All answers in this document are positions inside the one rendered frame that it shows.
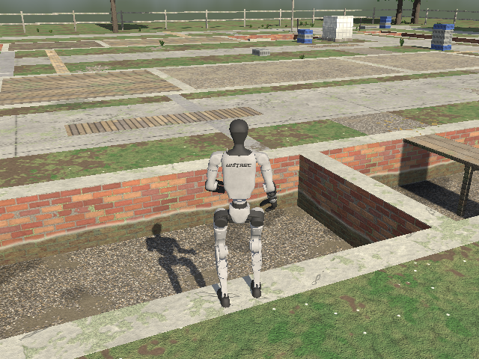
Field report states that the robot right upper arm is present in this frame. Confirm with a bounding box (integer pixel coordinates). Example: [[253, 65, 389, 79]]
[[254, 152, 275, 193]]

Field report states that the right robot thigh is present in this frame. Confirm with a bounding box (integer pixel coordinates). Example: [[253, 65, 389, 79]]
[[249, 207, 264, 253]]

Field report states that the left robot hand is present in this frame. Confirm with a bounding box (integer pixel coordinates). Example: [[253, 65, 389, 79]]
[[213, 179, 225, 194]]

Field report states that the left robot thigh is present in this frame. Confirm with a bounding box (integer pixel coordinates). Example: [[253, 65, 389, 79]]
[[213, 208, 229, 259]]

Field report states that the right robot forearm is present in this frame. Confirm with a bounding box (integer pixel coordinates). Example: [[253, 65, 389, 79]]
[[266, 182, 277, 203]]

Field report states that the robot left upper arm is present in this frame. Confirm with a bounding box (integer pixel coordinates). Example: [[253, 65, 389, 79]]
[[206, 151, 224, 191]]

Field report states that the right robot hand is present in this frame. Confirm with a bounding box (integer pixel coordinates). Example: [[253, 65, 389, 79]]
[[260, 199, 278, 212]]

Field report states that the robot thigh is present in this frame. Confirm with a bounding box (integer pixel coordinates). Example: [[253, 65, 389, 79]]
[[213, 208, 229, 259], [249, 207, 264, 253]]

